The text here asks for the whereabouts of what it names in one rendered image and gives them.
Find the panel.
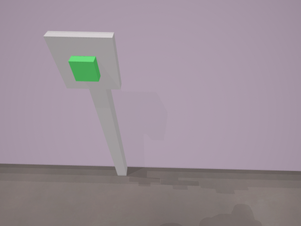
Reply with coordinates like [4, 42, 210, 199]
[43, 31, 127, 176]

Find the button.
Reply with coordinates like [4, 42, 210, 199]
[68, 56, 101, 81]

